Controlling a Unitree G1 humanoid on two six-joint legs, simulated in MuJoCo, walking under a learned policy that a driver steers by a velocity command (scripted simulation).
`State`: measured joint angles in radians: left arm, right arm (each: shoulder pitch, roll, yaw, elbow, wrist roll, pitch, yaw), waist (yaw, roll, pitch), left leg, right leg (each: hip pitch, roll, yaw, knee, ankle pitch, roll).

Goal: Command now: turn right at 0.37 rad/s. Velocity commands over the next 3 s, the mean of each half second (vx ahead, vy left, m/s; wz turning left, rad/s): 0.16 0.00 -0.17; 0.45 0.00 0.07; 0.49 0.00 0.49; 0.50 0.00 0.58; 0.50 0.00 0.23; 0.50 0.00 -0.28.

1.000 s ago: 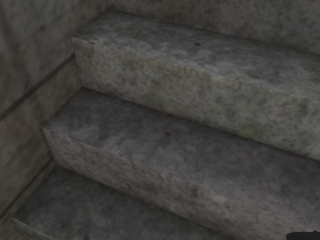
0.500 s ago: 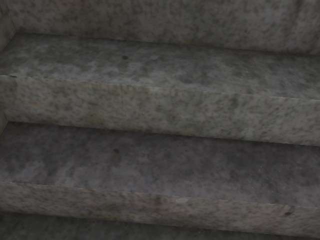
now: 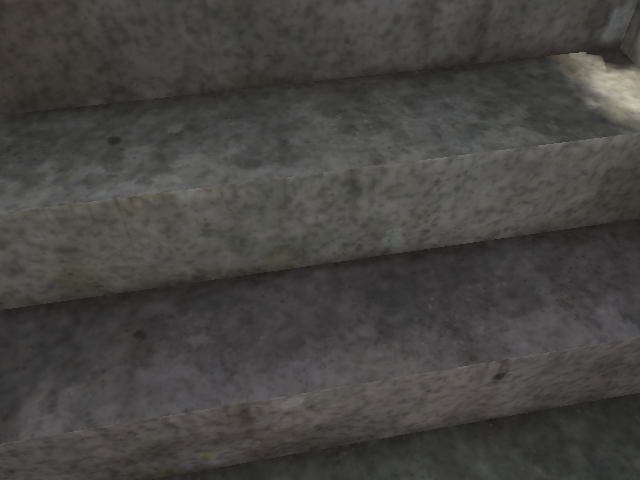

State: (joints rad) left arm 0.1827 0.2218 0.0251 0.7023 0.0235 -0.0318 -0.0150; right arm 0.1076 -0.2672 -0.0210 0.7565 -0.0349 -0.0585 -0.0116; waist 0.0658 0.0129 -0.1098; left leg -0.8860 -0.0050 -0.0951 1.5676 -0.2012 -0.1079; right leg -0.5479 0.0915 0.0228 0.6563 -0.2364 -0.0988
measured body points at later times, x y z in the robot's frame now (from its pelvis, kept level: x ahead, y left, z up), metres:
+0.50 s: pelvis +0.09 +0.03 +0.02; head +0.09 +0.05 +0.47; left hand +0.32 +0.22 -0.08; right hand -0.02 -0.16 -0.12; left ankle +0.03 +0.15 -0.72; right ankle +0.09 -0.10 -0.51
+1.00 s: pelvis +0.34 -0.14 +0.18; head +0.38 -0.14 +0.63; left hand +0.37 +0.11 +0.04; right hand +0.50 -0.41 +0.08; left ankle +0.23 +0.03 -0.24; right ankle +0.38 -0.22 -0.51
